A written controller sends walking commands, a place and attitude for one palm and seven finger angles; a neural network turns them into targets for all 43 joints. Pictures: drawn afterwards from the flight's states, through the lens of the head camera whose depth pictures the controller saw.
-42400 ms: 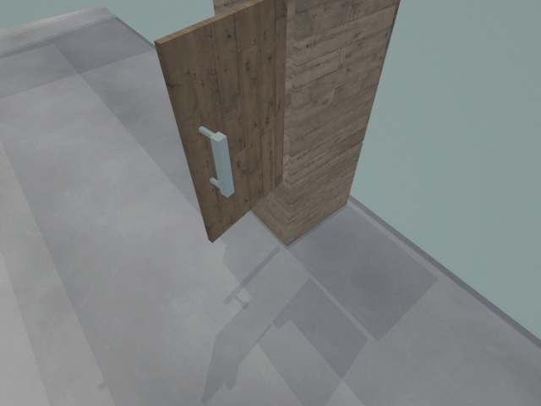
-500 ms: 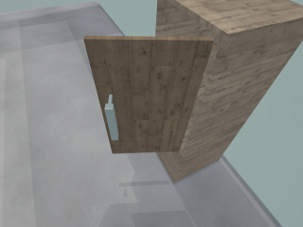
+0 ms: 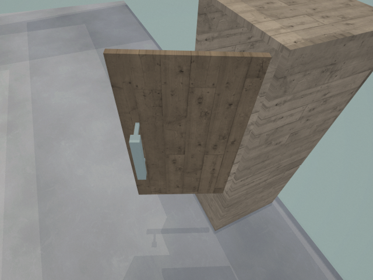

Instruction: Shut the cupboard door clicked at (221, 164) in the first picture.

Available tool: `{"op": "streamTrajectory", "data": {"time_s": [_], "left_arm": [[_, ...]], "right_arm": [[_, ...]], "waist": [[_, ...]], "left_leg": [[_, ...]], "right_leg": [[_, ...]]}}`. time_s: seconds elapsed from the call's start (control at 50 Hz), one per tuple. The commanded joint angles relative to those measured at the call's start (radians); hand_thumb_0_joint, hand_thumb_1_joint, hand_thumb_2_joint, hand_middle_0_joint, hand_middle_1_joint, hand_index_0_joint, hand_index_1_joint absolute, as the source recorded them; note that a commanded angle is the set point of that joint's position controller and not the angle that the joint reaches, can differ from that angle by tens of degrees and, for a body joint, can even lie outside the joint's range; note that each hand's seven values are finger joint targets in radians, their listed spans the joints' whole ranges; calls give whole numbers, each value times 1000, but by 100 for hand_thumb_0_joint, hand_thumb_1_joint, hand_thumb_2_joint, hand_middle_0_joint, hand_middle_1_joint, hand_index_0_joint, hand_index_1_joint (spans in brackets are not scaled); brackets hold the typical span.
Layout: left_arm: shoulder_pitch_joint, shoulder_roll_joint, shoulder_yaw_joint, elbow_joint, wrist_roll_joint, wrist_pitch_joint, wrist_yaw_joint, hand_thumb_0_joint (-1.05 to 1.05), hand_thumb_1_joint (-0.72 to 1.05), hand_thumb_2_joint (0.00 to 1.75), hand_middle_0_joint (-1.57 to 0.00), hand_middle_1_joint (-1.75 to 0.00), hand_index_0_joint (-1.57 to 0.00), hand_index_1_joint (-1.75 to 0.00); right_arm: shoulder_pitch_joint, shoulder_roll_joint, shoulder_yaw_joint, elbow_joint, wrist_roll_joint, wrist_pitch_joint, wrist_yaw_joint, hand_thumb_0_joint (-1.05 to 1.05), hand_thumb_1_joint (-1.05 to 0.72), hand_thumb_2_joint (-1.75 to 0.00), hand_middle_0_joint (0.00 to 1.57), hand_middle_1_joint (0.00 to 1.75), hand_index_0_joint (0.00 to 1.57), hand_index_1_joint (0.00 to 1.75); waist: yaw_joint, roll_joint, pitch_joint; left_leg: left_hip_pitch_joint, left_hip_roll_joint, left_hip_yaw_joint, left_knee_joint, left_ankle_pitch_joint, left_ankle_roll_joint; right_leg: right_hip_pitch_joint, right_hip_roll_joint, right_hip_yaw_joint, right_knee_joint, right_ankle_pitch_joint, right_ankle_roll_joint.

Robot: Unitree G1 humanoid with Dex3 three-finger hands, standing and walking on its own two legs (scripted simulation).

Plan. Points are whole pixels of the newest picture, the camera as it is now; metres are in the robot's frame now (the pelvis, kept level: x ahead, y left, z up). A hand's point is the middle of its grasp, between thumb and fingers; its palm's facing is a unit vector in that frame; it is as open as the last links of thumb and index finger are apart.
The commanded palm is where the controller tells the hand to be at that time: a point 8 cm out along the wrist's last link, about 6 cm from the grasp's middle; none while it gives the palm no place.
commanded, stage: come to a stop and stand still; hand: left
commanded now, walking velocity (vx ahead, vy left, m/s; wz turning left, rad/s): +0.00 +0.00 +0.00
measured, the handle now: (139, 152) +0.44 +0.16 -0.03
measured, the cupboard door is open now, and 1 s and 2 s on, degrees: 67 67 67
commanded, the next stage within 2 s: look again from close up in 0.34 s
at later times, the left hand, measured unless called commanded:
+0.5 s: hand out of the picture +0.00 +0.18 -0.18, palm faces +0.01 -0.98 -0.19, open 7.4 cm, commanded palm none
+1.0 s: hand out of the picture -0.02 +0.23 -0.18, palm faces -0.04 -0.97 -0.25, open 7.4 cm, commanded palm none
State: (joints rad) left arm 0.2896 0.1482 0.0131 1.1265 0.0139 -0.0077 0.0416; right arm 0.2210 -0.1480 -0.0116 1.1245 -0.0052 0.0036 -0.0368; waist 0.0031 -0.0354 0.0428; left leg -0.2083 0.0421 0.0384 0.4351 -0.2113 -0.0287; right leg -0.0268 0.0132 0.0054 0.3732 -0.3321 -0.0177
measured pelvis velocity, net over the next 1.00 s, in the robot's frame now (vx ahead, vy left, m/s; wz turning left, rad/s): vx -0.03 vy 0.03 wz -0.03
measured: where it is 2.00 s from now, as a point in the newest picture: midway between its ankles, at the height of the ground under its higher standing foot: outside the picture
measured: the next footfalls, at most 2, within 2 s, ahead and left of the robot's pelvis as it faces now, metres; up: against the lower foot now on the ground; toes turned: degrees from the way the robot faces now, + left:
right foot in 1.68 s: +0.10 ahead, -0.12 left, +0.00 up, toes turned +7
left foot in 1.96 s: +0.05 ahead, +0.02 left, +0.00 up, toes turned +7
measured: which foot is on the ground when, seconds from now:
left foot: down 0.00-1.00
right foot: down 0.00-1.00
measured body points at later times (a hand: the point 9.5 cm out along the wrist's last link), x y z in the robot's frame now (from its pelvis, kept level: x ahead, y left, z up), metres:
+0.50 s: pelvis +0.00 +0.01 +0.00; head +0.02 +0.02 +0.45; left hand +0.00 +0.23 -0.17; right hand +0.00 -0.22 -0.16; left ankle +0.01 +0.14 -0.74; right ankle -0.08 -0.11 -0.74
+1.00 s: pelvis -0.03 +0.03 -0.01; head -0.01 +0.03 +0.44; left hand -0.02 +0.28 -0.16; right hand +0.00 -0.20 -0.16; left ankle +0.01 +0.14 -0.74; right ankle -0.08 -0.11 -0.74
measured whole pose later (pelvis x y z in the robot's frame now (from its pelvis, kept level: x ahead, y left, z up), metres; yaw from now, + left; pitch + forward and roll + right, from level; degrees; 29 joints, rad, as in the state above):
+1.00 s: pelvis -0.03 +0.03 -0.01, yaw -2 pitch -1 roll +0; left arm 0.31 0.22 -0.01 1.05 0.02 -0.01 0.04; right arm 0.25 -0.19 0.00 1.06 -0.01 -0.01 0.00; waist 0.01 -0.01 0.03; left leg -0.28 0.01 0.09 0.51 -0.22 0.02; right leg -0.14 -0.03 0.05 0.51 -0.36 0.03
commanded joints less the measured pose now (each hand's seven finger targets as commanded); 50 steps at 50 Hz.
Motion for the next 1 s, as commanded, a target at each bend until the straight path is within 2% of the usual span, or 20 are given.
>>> {"op": "streamTrajectory", "data": {"time_s": [0.0, 0.18, 0.24, 0.4, 0.42, 0.44, 0.46, 0.48, 0.5, 0.54, 0.56, 0.58, 0.62, 0.66, 0.68, 0.72, 0.76, 0.84, 0.88, 0.98], "left_arm": [[87, 93, 12, -17, -3, -3, 2, 0, 90, 90, -20, -30, -20, -30], [73, 99, 12, -25, -4, 1, 2, 0, 90, 90, -20, -30, -20, -30], [72, 100, 12, -24, -5, 0, 2, 0, 90, 90, -20, -30, -20, -30], [74, 92, 10, -20, -5, 3, 2, 0, 90, 90, -20, -30, -20, -30], [139, 115, -1, -25, 19, -47, 41, 0, 90, 90, -20, -30, -20, -30], [83, 165, 15, -74, 12, -51, 36, 0, 90, 90, -20, -30, -20, -30], [54, 146, 6, -86, 7, -48, 29, 0, 90, 90, -20, -30, -20, -30], [73, 129, 7, -96, 10, -52, 26, 0, 90, 90, -20, -30, -20, -30], [88, 131, 7, -98, 3, -52, 24, 0, 90, 90, -20, -30, -20, -30], [91, 116, 4, -103, 1, -37, 23, 0, 90, 90, -20, -30, -20, -30], [87, 111, 2, -106, 0, -28, 22, 0, 90, 90, -20, -30, -20, -30], [90, 106, -1, -110, 3, -24, 20, 0, 90, 90, -20, -30, -20, -30], [78, 113, -3, -114, 2, -11, 16, 0, 90, 90, -20, -30, -20, -30], [68, 118, -6, -117, 4, -3, 9, 0, 90, 90, -20, -30, -20, -30], [71, 121, -7, -120, 6, -4, 8, 0, 90, 90, -20, -30, -20, -30], [66, 136, -7, -121, 4, -1, 4, 0, 90, 90, -20, -30, -20, -30], [68, 145, -8, -124, 5, -1, 2, 0, 90, 90, -20, -30, -20, -30], [76, 162, -8, -120, 4, -8, -2, 0, 90, 90, -20, -30, -20, -30], [74, 169, -8, -117, 5, -13, -2, 0, 90, 90, -20, -30, -20, -30], [59, 193, -4, -107, 4, -16, -3, 0, 90, 90, -20, -30, -20, -30]], "right_arm": [[64, -109, -13, -23, -4, -12, -9, 0, -90, -90, 20, 30, 20, 30], [69, -113, -12, -18, -4, -12, -8, 0, -90, -90, 20, 30, 20, 30], [71, -116, -12, -18, -5, -14, -8, 0, -90, -90, 20, 30, 20, 30], [84, -110, -11, -14, -4, -14, -8, 0, -90, -90, 20, 30, 20, 30], [-14, -130, -12, -94, 2, -40, 8, 0, -90, -90, 20, 30, 20, 30], [66, -82, -9, -115, -5, -35, 16, 0, -90, -90, 20, 30, 20, 30], [95, -88, -9, -114, -4, -29, 15, 0, -90, -90, 20, 30, 20, 30], [114, -89, -6, -120, -11, -40, 15, 0, -90, -90, 20, 30, 20, 30], [119, -106, -8, -125, -8, -39, 12, 0, -90, -90, 20, 30, 20, 30], [103, -124, -11, -138, -4, -38, 8, 0, -90, -90, 20, 30, 20, 30], [98, -128, -12, -141, -4, -35, 7, 0, -90, -90, 20, 30, 20, 30], [81, -123, -10, -141, -7, -34, 6, 0, -90, -90, 20, 30, 20, 30], [69, -134, -11, -150, -7, -25, 10, 0, -90, -90, 20, 30, 20, 30], [56, -145, -15, -156, -9, -20, 16, 0, -90, -90, 20, 30, 20, 30], [45, -139, -15, -152, -10, -20, 18, 0, -90, -90, 20, 30, 20, 30], [45, -153, -17, -155, -12, -17, 21, 0, -90, -90, 20, 30, 20, 30], [47, -166, -19, -154, -11, -19, 23, 0, -90, -90, 20, 30, 20, 30], [40, -176, -18, -145, -8, -29, 22, 0, -90, -90, 20, 30, 20, 30], [34, -175, -17, -136, -6, -33, 21, 0, -90, -90, 20, 30, 20, 30], [29, -186, -17, -113, -2, -38, 18, 0, -90, -90, 20, 30, 20, 30]], "waist": [[-7, 11, 7], [-3, 4, 20], [-3, 31, 2], [-3, 20, 29], [24, 100, 32], [-38, 69, -11], [-42, 35, -34], [-31, 50, -94], [-28, 40, -133], [-19, 53, -101], [-19, 68, -71], [-8, 88, -13], [-8, 44, 41], [-8, 54, 86], [-1, 58, 107], [-5, 54, 84], [-3, 45, 65], [3, 41, 14], [6, 17, 12], [2, 20, -8]], "left_leg": [[99, 62, -45, -14, 297, 31], [98, 61, -52, -29, 290, 34], [106, 59, -55, -29, 310, 34], [96, 59, -64, -46, 274, 38], [74, 50, -1, 200, 410, 24], [-7, 37, -25, 163, 147, 43], [-23, 36, -28, 136, 91, 49], [14, 39, -23, 138, 234, 48], [47, 47, -31, 150, 307, 58], [50, 63, -47, 139, 362, 66], [40, 70, -59, 119, 339, 69], [7, 69, -62, 105, 321, 74], [-32, 67, -81, 51, 139, 74], [-67, 64, -98, -13, -48, 74], [-90, 57, -95, -29, -89, 75], [-74, 57, -106, -61, -174, 72], [-67, 64, -117, -83, -186, 75], [-22, 66, -102, -68, -90, 78], [-8, 64, -87, -52, -21, 80], [31, 66, -68, -29, 95, 77]], "right_leg": [[-101, -117, 56, -50, 445, -7], [-89, -112, 49, -62, 392, -6], [-81, -114, 48, -58, 388, -7], [-93, -111, 47, -72, 324, -6], [-202, -153, 116, -43, 749, 27], [-113, -175, 99, 26, 735, -5], [-121, -145, 84, 58, 593, -22], [-88, -134, 69, 100, 701, -28], [-81, -117, 62, 121, 669, -28], [-126, -95, 51, 119, 474, -23], [-154, -83, 46, 110, 349, -22], [-178, -75, 51, 95, 294, -22], [-218, -62, 56, 74, 106, -20], [-261, -54, 58, 58, -43, -18], [-264, -57, 62, 45, -54, -19], [-281, -56, 68, 49, -98, -19], [-274, -57, 64, 56, -82, -16], [-255, -71, 71, 47, -8, -13], [-246, -80, 75, 35, 35, -12], [-230, -89, 80, 31, 119, -8]]}}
